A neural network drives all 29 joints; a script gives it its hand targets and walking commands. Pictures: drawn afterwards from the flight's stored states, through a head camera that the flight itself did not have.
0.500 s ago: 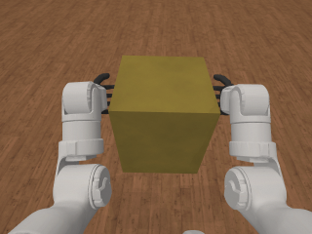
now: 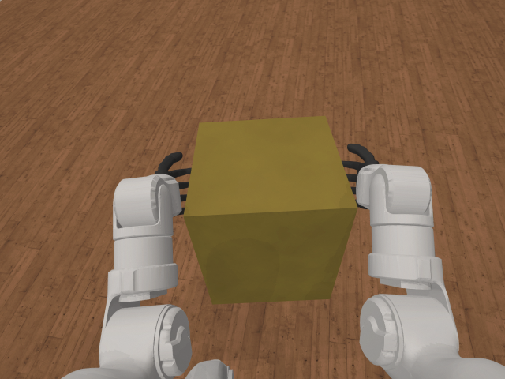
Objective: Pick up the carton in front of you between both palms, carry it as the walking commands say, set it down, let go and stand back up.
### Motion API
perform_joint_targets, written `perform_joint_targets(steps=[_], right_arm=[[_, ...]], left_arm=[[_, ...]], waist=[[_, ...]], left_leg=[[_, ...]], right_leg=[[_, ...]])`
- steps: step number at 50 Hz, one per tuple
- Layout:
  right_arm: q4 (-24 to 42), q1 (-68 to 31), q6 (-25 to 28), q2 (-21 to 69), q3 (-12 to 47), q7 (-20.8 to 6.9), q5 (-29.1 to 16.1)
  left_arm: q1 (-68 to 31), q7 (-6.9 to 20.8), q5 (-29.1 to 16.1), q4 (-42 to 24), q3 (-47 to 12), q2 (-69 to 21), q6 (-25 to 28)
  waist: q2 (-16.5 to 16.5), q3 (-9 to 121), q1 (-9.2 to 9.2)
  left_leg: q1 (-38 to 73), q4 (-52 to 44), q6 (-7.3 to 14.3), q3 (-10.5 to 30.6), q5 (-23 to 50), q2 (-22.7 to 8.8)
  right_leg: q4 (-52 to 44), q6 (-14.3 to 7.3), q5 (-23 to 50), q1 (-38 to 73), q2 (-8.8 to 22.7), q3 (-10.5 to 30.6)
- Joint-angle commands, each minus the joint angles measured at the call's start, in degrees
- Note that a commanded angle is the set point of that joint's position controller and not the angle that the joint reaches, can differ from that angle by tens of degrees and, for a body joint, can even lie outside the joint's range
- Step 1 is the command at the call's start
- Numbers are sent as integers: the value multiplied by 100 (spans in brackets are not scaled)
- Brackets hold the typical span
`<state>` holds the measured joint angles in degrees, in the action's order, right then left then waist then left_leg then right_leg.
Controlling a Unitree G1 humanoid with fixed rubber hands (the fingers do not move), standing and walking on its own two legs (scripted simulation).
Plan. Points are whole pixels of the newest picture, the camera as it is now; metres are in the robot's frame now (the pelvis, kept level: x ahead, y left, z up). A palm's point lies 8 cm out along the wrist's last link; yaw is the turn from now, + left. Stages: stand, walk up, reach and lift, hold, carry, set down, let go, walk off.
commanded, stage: carry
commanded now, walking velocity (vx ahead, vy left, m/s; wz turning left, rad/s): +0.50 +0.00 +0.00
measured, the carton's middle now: (266, 213) +0.37 +0.00 +0.02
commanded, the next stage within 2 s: none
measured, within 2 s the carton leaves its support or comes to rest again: neither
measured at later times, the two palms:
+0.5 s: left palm (183, 102) +0.60 +0.17 +0.08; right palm (331, 102) +0.58 -0.13 +0.09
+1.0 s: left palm (222, 34) +0.90 +0.11 +0.07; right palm (333, 31) +0.91 -0.19 +0.06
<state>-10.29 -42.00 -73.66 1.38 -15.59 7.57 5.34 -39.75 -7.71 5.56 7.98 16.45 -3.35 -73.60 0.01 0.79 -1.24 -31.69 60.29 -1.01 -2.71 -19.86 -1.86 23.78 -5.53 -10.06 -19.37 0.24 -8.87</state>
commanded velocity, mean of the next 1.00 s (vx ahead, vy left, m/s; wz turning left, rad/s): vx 0.50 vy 0.00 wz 0.00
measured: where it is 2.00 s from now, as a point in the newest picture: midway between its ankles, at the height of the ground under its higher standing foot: (268, 147)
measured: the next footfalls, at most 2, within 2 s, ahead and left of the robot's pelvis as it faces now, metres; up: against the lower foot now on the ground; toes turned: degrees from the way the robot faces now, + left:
left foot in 0.30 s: +0.39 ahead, +0.11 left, +0.00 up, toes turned +7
right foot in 0.80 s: +0.72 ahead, -0.13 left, +0.00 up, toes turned -14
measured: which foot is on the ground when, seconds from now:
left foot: up 0.00-0.28, down 0.30-0.84, up 0.86-1.00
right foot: down 0.00-0.32, up 0.34-0.78, down 0.80-1.00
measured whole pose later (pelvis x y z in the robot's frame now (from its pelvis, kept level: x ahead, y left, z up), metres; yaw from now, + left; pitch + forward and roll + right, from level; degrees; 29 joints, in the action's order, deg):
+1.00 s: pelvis +0.65 -0.04 +0.00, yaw +0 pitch +4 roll +1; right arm 14.8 -8.2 -69.2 7.6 -6.4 4.8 7.3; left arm -7.6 -4.3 6.5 -14.4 5.7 -7.5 -68.7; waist 1.5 5.5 -1.0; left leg -30.6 60.9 0.1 -3.7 -16.3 -5.7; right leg 22.1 -3.5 -9.0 -17.5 2.9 -13.5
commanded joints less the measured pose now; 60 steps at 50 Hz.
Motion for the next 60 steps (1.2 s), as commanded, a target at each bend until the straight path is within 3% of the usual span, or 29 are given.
perform_joint_targets(steps=[1, 5, 10, 13, 14, 15, 16, 17, 18, 19, 20, 22, 24, 26, 31, 36, 38, 39, 40, 41, 42, 43, 44, 45, 46, 48, 51, 55, 60], right_arm=[[823, -3152, 291, 7024, 3550, -1300, -2163], [1678, -1946, 552, 6964, 4185, -1254, -1946], [2858, -642, 591, 6366, 4875, -1381, -1930], [2997, 104, 432, 6085, 4969, -1520, -1998], [2963, 441, 399, 6005, 4924, -1581, -2000], [2960, 690, 361, 5872, 4864, -1632, -1985], [2799, 661, 356, 5718, 4789, -1682, -1919], [2611, 807, 351, 5794, 4779, -1706, -1974], [2671, 746, 357, 5853, 4803, -1724, -2031], [2694, 670, 368, 5973, 4847, -1741, -2074], [2764, 545, 386, 6071, 4883, -1758, -2127], [2836, 444, 420, 6151, 4945, -1793, -2217], [2845, 541, 447, 6074, 4955, -1831, -2256], [2887, 601, 458, 5973, 4965, -1854, -2281], [3106, 615, 383, 5584, 4896, -1810, -2247], [2849, 723, 206, 5217, 4737, -1722, -2097], [2768, 672, 162, 5205, 4740, -1720, -2093], [2758, 625, 149, 5210, 4759, -1721, -2102], [2745, 609, 141, 5177, 4782, -1722, -2107], [2797, 484, 110, 5331, 4864, -1722, -2178], [2875, 358, 117, 5451, 4904, -1751, -2237], [2804, 241, 189, 5667, 4963, -1776, -2280], [2836, 249, 275, 5864, 4967, -1801, -2328], [2873, 252, 360, 6033, 5008, -1812, -2346], [2911, 295, 434, 6160, 5044, -1807, -2345], [3039, 415, 565, 6227, 5161, -1755, -2252], [3116, 767, 685, 6280, 5206, -1684, -2108], [3342, 1001, 677, 6017, 5199, -1628, -2056], [3522, 960, 405, 5432, 5085, -1627, -2140]], left_arm=[[-3869, 1553, -2513, -1127, -3633, -6804, 209], [-2580, 1659, -2397, -1861, -4234, -6672, 419], [-888, 1694, -2108, -2818, -4846, -5992, 541], [86, 1726, -2057, -2767, -4846, -5750, 457], [280, 1731, -2059, -2827, -4865, -5634, 403], [342, 1749, -2060, -2878, -4878, -5526, 359], [209, 1757, -2099, -2960, -4966, -5502, 272], [159, 1787, -2112, -2947, -4987, -5404, 239], [61, 1809, -2158, -2847, -5034, -5515, 246], [21, 1827, -2217, -2822, -5060, -5612, 284], [23, 1832, -2252, -2770, -5094, -5723, 321], [133, 1808, -2255, -2694, -5116, -5862, 381], [272, 1756, -2198, -2671, -5137, -5893, 432], [356, 1705, -2127, -2709, -5147, -5851, 459], [311, 1626, -2148, -2961, -5147, -5542, 371], [300, 1612, -2159, -2801, -5050, -5150, 175], [294, 1618, -2136, -2702, -4981, -5107, 138], [382, 1624, -2113, -2606, -4940, -5130, 135], [477, 1636, -2091, -2499, -4896, -5153, 146], [465, 1662, -2004, -2407, -4827, -5134, 190], [610, 1673, -2023, -2199, -4792, -5296, 254], [511, 1693, -2109, -2380, -4812, -5507, 307], [427, 1710, -2181, -2500, -4881, -5775, 371], [308, 1731, -2233, -2641, -4946, -5985, 446], [195, 1752, -2283, -2753, -5015, -6133, 513], [249, 1799, -2328, -2838, -5119, -6257, 623], [543, 1844, -2374, -2929, -5188, -6111, 687], [667, 1841, -2386, -3228, -5239, -5776, 669], [794, 1720, -2227, -3278, -5105, -5232, 444]], waist=[[-677, 2990, -3], [-748, 2703, -20], [-875, 2156, -55], [-910, 2258, 33], [-709, 2481, 122], [-236, 2852, 236], [1046, 3272, 236], [1488, 2905, 245], [1155, 2589, 231], [511, 2421, 230], [118, 2156, 191], [326, 1928, 157], [657, 1765, 155], [668, 1590, 163], [634, 1191, 208], [793, 871, 244], [900, 988, 218], [758, 1265, 122], [449, 1777, 26], [-732, 2461, -40], [-2060, 2598, -80], [-1564, 2417, -13], [-990, 2456, -6], [-432, 2351, 36], [-301, 2277, 66], [-619, 2236, 79], [-795, 1988, 55], [-694, 1617, 37], [-844, 1192, 8]], left_leg=[[-806, -752, -98, -40, 266, -160], [-871, -1838, -100, -345, 1062, -101], [-324, -3177, 73, -711, 2008, 150], [1387, -3908, 260, -1103, 2185, 433], [2556, -3934, 302, -1132, 1985, 416], [3826, -3754, 448, -71, 1518, -492], [5246, -3834, 1384, 2499, 1070, -2088], [5245, -4373, 1706, 3344, 1370, -2226], [4891, -4373, 1601, 2799, 1647, -2135], [4337, -4428, 1398, 2343, 1792, -1998], [3688, -4614, 1160, 1864, 1638, -1877], [2896, -5033, 918, 1113, 867, -1586], [2646, -5345, 918, 686, 414, -1438], [2656, -5504, 928, 437, 377, -1371], [2945, -5463, 788, -98, 1294, -1158], [3446, -5047, 696, -305, 2396, -1184], [3542, -4366, 570, -484, 3442, -1158], [3360, -3482, 417, -784, 3968, -977], [2637, -2368, 234, -941, 3611, -817], [908, -616, -52, -795, 2175, -397], [-470, 667, -155, -522, -429, 348], [-936, 1435, 58, 103, -671, 77], [-939, 1571, 179, 268, -490, -217], [-861, 1272, 220, 334, -155, -458], [-660, 826, 204, 377, 161, -611], [-376, 210, 151, 128, 473, -579], [-418, -842, 16, -129, 781, -586], [-365, -2286, -17, -493, 1466, -450], [3, -3162, 119, -742, 1927, -318]], right_leg=[[-664, -343, 2529, 3291, 1549, 1626], [-681, -237, 3283, 3564, 1320, 1059], [-550, -85, 4038, 3547, 1099, 480], [387, 158, 4692, 2941, 1018, 144], [1089, 325, 4204, 2270, 906, -21], [2220, 474, 2360, 1186, 832, 29], [3828, 688, 335, -807, 179, 207], [4705, 638, -1767, -2004, -228, 632], [5065, 497, -1760, -2316, 128, 895], [4856, 435, -1428, -2223, 399, 992], [4410, 440, -1088, -2016, 629, 1023], [3639, 536, -654, -1574, 715, 830], [2996, 670, -364, -1513, 712, 608], [2301, 799, 10, -1615, 731, 447], [1181, 785, 940, -1606, 616, 107], [518, 558, 932, -1359, 476, -122], [245, 446, 539, -713, 269, -370], [-18, 419, 334, 165, -4, -663], [90, 401, 38, 1508, 178, -426], [-142, -215, -1068, 3150, 1688, 1958], [-993, -716, -636, 3717, 2430, 3848], [-912, -710, 300, 3595, 2412, 3459], [-739, -574, 809, 3248, 2243, 2882], [-771, -355, 861, 2757, 2130, 2379], [-940, -182, 574, 2337, 1993, 1956], [-1210, -71, 40, 1945, 1820, 1379], [-1590, -183, -301, 1818, 1753, 990], [-1557, -154, 456, 2002, 1524, 487], [-1304, -11, 932, 2197, 1464, 186]])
